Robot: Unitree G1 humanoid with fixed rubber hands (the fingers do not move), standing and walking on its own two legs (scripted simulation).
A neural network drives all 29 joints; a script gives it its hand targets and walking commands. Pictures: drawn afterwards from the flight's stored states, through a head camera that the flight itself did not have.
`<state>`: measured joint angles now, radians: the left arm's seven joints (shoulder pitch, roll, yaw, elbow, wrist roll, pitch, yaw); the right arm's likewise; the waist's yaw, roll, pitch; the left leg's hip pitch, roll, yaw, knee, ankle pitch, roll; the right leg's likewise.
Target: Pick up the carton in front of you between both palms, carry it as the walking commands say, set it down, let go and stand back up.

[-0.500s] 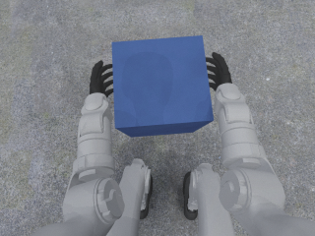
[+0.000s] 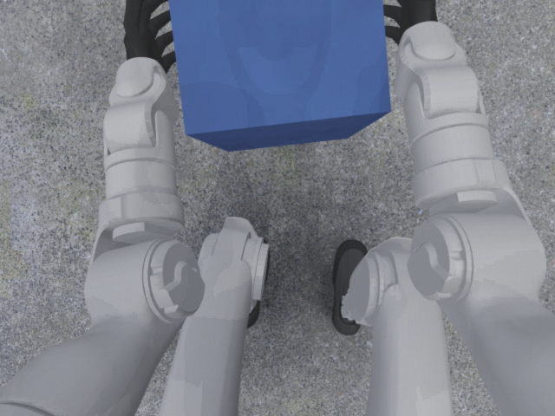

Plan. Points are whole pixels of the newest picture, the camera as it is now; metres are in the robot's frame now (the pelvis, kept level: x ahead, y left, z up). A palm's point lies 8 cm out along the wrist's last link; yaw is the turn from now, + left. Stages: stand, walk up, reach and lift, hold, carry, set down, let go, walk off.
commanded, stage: set down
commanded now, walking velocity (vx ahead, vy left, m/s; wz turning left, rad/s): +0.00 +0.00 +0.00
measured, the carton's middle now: (279, 63) +0.54 +0.07 -0.19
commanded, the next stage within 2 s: none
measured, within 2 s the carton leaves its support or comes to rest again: rests again in 0.68 s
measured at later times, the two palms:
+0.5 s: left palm (175, 66) +0.53 +0.23 -0.23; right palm (378, 35) +0.60 -0.06 -0.24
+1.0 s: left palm (178, 80) +0.52 +0.23 -0.25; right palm (379, 45) +0.59 -0.07 -0.25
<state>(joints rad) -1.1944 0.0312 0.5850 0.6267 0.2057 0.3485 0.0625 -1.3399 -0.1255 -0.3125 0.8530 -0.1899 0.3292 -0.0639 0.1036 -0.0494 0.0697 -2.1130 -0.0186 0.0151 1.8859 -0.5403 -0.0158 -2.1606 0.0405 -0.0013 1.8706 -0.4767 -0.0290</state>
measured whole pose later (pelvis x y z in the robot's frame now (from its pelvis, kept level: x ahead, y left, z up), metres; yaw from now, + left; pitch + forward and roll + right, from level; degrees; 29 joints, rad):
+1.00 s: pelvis +0.00 +0.00 -0.09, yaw +1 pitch +34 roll +3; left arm -1.41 0.20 0.45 0.86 0.02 0.25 0.01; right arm -1.62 -0.30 -0.20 1.09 -0.07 0.22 -0.01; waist 0.12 -0.02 0.44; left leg -2.20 -0.04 0.03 2.23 -0.63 -0.02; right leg -2.26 0.06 0.02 2.23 -0.56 -0.02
